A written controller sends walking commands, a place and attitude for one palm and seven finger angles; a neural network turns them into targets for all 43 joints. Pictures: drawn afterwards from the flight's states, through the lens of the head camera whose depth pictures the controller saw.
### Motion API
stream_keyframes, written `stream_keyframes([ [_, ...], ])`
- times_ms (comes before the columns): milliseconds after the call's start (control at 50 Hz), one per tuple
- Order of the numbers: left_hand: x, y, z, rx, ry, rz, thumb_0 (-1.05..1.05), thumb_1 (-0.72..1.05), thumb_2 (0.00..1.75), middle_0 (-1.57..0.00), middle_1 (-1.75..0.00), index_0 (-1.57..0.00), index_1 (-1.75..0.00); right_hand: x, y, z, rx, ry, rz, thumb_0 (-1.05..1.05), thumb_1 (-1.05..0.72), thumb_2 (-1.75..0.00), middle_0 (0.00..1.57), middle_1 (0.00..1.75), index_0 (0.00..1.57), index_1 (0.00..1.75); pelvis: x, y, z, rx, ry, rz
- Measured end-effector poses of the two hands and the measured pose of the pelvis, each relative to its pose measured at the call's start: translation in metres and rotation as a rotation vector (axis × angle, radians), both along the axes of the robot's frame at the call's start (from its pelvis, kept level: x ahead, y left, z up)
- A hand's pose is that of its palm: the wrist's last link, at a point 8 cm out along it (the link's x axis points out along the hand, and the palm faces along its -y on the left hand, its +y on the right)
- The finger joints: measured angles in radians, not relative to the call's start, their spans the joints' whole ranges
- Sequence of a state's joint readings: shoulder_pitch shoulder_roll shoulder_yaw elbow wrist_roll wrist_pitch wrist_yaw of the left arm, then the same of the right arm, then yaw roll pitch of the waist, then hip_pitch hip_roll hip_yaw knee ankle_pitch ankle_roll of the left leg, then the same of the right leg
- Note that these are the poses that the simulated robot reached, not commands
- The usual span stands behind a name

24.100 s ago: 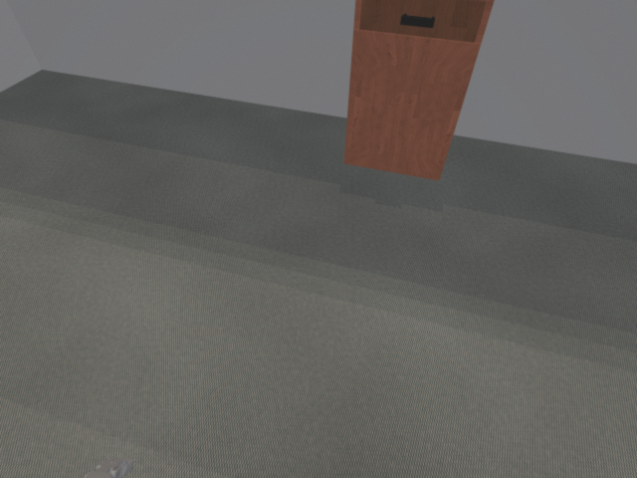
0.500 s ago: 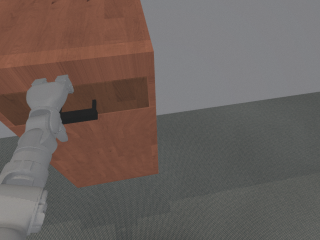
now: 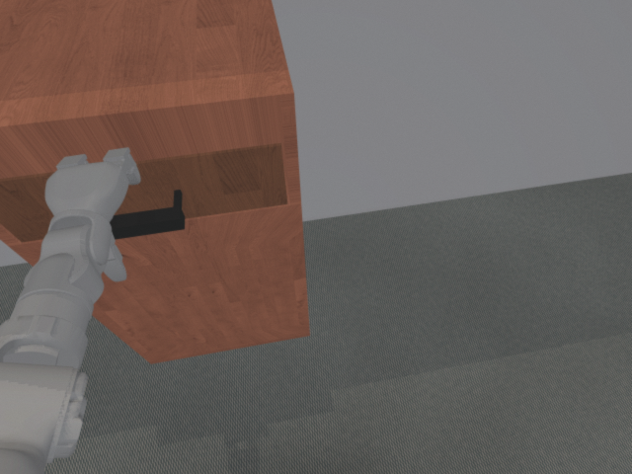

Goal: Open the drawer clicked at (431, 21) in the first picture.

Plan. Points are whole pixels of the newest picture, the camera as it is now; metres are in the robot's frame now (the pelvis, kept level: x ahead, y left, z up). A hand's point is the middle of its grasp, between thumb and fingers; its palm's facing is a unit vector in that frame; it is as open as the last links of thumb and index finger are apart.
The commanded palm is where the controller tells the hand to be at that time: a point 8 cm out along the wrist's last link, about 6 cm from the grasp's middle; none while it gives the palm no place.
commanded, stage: re-aim the fingers above the handle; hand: left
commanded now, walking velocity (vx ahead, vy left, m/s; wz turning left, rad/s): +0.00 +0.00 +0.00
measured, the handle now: (142, 212) +0.49 +0.28 +0.00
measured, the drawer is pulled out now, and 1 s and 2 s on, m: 0.00 0.00 0.00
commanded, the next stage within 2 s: lower the fingers behind the handle in 1.66 s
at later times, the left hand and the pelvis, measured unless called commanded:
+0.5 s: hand (109, 227) +0.43 +0.29 +0.05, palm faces -0.08 -0.02 -1.00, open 13.8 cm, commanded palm +0.42 +0.29 +0.12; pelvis +0.00 +0.01 +0.00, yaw +1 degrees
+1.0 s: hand (88, 221) +0.43 +0.32 +0.05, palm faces -0.10 +0.01 -0.99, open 13.7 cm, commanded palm +0.42 +0.31 +0.11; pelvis -0.01 +0.00 +0.00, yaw -2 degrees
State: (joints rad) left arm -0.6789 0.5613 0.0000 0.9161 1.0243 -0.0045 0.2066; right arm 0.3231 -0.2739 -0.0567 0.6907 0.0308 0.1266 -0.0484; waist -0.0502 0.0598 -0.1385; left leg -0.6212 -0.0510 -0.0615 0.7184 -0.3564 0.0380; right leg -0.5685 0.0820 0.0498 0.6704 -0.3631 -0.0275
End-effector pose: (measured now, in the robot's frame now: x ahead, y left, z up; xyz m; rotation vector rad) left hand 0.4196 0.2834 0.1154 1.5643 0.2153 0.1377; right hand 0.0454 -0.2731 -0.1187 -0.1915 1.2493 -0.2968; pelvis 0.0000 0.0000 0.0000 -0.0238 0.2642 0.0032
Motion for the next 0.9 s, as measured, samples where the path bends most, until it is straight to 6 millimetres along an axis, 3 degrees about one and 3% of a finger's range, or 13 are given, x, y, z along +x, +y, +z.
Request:
stream_keyframes([
  [160, 0.006, -0.017, 0.000, -0.034, -0.027, -0.066, 0.00, -0.49, 0.30, -0.32, -1.20, -0.32, -1.20, -0.010, 0.006, 0.001, 0.008, -0.001, -0.026, 0.01, -0.90, -0.90, 0.21, 0.30, 0.20, 0.30, -0.001, 0.001, 0.000, 0.003, -0.002, -0.020],
  [400, -0.013, 0.021, -0.004, 0.008, 0.024, 0.047, 0.00, -0.49, 0.30, -0.32, -1.20, -0.31, -1.20, -0.003, 0.010, 0.001, 0.013, -0.011, -0.003, 0.01, -0.90, -0.90, 0.21, 0.30, 0.20, 0.30, -0.002, 0.005, 0.002, 0.000, -0.009, -0.006],
  [580, 0.004, -0.011, -0.004, -0.034, -0.043, -0.118, 0.00, -0.49, 0.30, -0.32, -1.20, -0.32, -1.20, 0.010, 0.007, 0.008, -0.040, -0.042, 0.032, 0.01, -0.90, -0.90, 0.21, 0.30, 0.20, 0.30, -0.005, 0.009, -0.002, -0.007, 0.000, 0.014],
  [720, 0.015, -0.013, 0.002, -0.010, -0.076, -0.079, 0.00, -0.49, 0.30, -0.40, -1.26, -0.36, -1.25, 0.004, 0.014, -0.001, -0.004, -0.021, 0.022, 0.01, -0.90, -0.90, 0.21, 0.30, 0.20, 0.30, -0.006, 0.011, -0.003, -0.004, 0.017, -0.016],
  [840, 0.016, -0.014, 0.005, -0.011, -0.027, -0.047, 0.00, -0.49, 0.30, -0.37, -1.23, -0.35, -1.24, -0.007, 0.022, -0.003, 0.032, -0.009, -0.016, 0.01, -0.90, -0.90, 0.21, 0.30, 0.20, 0.30, -0.007, 0.008, 0.000, 0.003, 0.009, -0.034],
  [900, 0.013, -0.006, 0.003, -0.023, -0.002, -0.006, 0.00, -0.49, 0.30, -0.35, -1.22, -0.34, -1.23, -0.013, 0.021, -0.002, 0.033, -0.005, -0.031, 0.01, -0.90, -0.90, 0.21, 0.30, 0.20, 0.30, -0.008, 0.006, 0.001, 0.005, 0.007, -0.041],
])
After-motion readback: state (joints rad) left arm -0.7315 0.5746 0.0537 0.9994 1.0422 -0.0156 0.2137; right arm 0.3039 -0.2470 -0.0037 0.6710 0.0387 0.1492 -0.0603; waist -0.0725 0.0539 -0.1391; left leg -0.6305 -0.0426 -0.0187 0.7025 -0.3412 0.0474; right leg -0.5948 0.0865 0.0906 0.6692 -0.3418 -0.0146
